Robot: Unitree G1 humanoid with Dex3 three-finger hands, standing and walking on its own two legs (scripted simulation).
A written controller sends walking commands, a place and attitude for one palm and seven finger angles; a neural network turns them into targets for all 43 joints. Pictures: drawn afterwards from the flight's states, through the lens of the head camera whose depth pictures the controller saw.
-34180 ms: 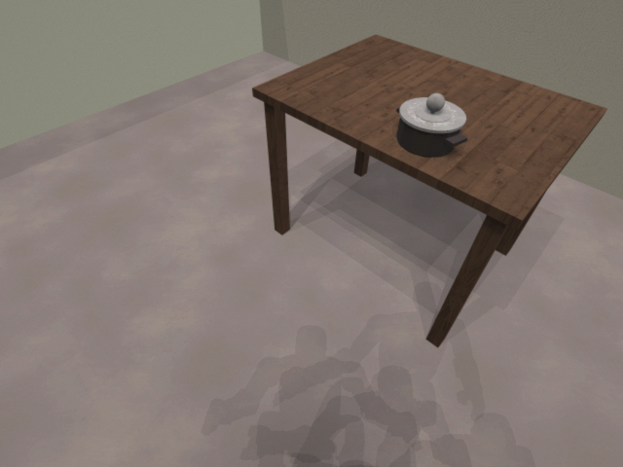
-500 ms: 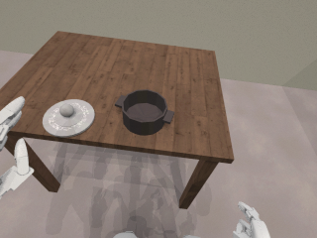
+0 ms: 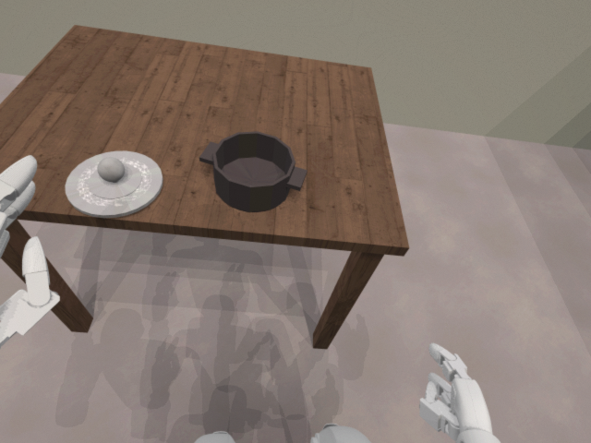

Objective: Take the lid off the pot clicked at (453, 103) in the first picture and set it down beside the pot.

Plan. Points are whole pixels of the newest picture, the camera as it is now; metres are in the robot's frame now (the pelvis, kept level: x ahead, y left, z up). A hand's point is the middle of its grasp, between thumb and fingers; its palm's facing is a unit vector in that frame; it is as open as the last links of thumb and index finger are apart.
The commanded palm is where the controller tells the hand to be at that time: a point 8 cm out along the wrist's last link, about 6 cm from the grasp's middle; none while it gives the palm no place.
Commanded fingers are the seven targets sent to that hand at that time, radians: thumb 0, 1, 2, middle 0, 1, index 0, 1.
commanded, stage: stop stepping back and stand still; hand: left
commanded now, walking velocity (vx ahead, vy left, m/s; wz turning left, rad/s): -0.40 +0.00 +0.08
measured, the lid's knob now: (111, 169) +0.56 +0.36 -0.04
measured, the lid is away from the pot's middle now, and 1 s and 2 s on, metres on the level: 0.26 0.26 0.26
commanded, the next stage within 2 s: none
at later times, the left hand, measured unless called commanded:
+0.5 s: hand out of the picture +0.06 +0.27 +0.16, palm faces +0.44 -0.82 -0.36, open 7.4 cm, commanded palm +0.00 +0.29 +0.19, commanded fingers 0.00 0.90 0.90 -0.20 -0.30 -0.20 -0.30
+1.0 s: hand out of the picture -0.01 +0.29 -0.08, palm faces +0.26 -0.91 -0.32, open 7.4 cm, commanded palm none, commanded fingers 0.00 0.90 0.90 -0.20 -0.30 -0.20 -0.30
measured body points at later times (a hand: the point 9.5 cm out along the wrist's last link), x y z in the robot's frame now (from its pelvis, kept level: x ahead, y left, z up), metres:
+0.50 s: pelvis -0.13 +0.01 -0.03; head -0.16 +0.05 +0.42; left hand +0.03 +0.31 +0.17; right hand +0.04 -0.23 -0.07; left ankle -0.18 +0.13 -0.73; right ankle -0.06 -0.11 -0.71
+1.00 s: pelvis -0.21 +0.05 -0.04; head -0.21 +0.05 +0.41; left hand -0.03 +0.34 -0.05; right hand -0.07 -0.21 -0.14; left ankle -0.26 +0.12 -0.73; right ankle -0.18 -0.04 -0.66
